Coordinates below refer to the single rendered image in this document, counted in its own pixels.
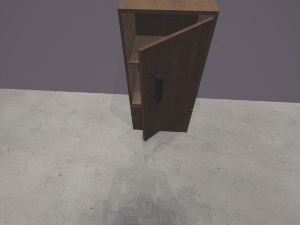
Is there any handle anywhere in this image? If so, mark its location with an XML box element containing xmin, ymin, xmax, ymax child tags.
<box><xmin>150</xmin><ymin>71</ymin><xmax>163</xmax><ymax>103</ymax></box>

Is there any cupboard door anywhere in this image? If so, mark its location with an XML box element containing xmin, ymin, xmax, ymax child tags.
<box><xmin>138</xmin><ymin>17</ymin><xmax>214</xmax><ymax>141</ymax></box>

